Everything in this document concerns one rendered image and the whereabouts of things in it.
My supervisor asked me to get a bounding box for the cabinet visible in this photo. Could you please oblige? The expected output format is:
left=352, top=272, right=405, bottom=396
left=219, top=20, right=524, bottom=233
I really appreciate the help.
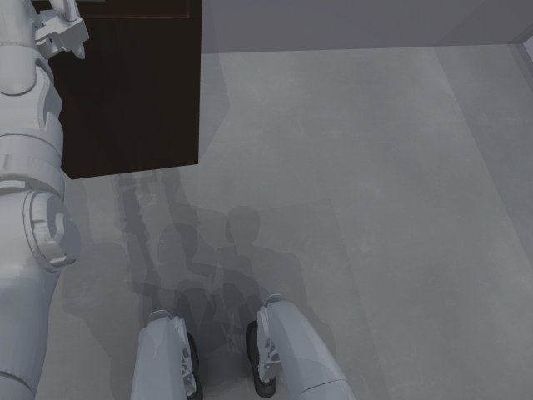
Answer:
left=48, top=0, right=202, bottom=179

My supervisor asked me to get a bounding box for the left robot forearm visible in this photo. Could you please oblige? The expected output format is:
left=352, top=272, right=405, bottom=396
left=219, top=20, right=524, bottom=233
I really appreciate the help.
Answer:
left=0, top=45, right=65, bottom=202

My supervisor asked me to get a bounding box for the robot right thigh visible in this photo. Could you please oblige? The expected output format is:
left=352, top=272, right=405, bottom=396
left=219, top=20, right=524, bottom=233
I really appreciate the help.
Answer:
left=257, top=300, right=356, bottom=400

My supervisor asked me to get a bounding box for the right robot shin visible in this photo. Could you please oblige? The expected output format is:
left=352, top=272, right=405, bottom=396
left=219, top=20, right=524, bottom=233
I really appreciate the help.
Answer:
left=257, top=294, right=296, bottom=382

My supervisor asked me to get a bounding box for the robot left upper arm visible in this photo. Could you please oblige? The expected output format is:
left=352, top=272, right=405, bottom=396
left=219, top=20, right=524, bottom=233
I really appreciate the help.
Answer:
left=0, top=189, right=81, bottom=400

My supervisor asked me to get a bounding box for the robot left hand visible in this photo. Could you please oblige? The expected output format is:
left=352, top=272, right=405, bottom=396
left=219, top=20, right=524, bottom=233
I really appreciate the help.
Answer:
left=0, top=0, right=89, bottom=63

